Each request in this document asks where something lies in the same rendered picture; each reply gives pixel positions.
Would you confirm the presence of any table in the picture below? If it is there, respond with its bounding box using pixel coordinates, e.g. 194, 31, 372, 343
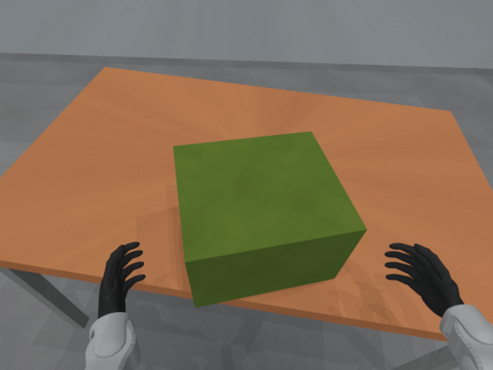
0, 67, 493, 370

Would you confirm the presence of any right robot forearm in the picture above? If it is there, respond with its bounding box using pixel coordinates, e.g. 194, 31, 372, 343
439, 304, 493, 370

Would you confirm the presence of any left robot forearm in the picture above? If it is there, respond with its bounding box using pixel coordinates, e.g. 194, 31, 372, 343
85, 312, 141, 370

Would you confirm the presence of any left robot hand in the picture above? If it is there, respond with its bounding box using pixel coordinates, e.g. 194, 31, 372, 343
98, 242, 146, 319

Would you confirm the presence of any carton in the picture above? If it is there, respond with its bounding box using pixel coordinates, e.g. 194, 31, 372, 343
173, 131, 367, 308

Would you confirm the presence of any right robot hand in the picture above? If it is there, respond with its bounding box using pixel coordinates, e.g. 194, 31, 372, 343
384, 243, 464, 318

